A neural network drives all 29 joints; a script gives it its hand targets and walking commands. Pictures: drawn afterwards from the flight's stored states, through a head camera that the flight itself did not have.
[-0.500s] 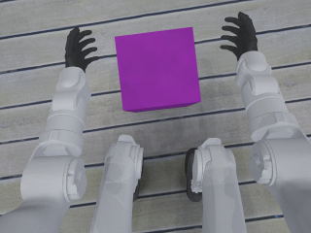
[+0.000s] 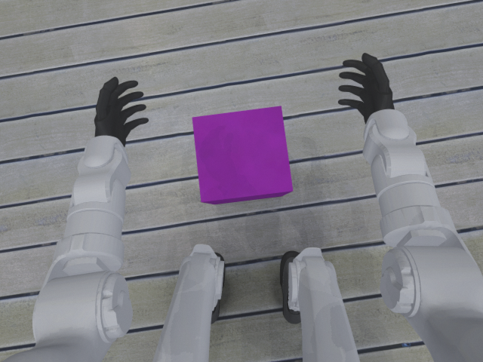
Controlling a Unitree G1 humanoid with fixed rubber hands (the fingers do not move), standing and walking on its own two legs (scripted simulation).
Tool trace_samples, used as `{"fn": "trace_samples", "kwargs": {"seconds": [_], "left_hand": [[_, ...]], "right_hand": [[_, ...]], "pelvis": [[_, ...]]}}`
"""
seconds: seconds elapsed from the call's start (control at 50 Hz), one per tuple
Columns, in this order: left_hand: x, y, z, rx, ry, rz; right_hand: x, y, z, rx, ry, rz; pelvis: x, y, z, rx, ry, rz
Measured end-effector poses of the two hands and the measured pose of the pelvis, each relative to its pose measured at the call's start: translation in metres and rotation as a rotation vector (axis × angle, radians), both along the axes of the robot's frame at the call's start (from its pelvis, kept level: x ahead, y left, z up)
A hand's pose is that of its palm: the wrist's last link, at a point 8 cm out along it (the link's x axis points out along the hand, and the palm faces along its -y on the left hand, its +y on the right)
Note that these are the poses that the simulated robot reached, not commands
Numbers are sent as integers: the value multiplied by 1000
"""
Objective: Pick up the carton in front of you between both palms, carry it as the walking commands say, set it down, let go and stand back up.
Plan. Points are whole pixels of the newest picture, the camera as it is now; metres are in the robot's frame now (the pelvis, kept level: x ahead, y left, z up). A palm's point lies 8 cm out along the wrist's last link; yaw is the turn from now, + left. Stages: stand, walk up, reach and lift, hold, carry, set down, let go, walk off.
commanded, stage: set down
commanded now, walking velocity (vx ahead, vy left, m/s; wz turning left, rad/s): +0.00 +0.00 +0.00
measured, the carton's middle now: (243, 162) +0.47 +0.04 -0.45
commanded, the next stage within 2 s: let go in 0.12 s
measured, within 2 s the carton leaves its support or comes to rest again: neither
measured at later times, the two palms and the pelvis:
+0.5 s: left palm (39, 173) +0.37 +0.25 +0.02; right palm (441, 157) +0.40 -0.19 +0.02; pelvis +0.05 +0.01 +0.13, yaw -1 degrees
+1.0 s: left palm out of the picture +0.26 +0.24 +0.13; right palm out of the picture +0.26 -0.23 +0.12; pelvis +0.10 +0.00 +0.20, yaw -1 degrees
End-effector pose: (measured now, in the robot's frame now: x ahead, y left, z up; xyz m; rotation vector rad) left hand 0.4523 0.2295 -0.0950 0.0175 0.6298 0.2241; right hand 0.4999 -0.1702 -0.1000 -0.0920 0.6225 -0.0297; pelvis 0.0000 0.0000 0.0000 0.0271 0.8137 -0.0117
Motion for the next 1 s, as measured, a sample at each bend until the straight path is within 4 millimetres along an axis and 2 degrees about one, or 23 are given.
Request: {"fn": "trace_samples", "kwargs": {"seconds": [0.16,0.26,0.48,0.64,0.84,0.92,1.0], "left_hand": [[-2,3,41,10,6,-17],[-11,3,59,28,42,-66],[-72,19,111,88,169,-183],[-112,27,156,82,172,-177],[-163,16,210,87,163,-180],[-185,11,220,79,177,-174],[-196,6,223,72,185,-185]], "right_hand": [[0,2,42,-13,5,8],[-14,-4,63,-55,33,-10],[-90,-19,111,-105,115,-27],[-131,-26,149,-109,134,-11],[-189,-40,201,-96,129,-13],[-216,-51,216,-103,145,-17],[-237,-60,225,-105,167,-18]], "pelvis": [[9,0,40,-6,-21,-1],[18,1,66,-13,-45,4],[50,12,123,-29,-203,-1],[77,18,153,-34,-328,1],[100,14,186,-35,-528,5],[103,9,195,-34,-632,4],[102,4,199,-33,-724,4]]}}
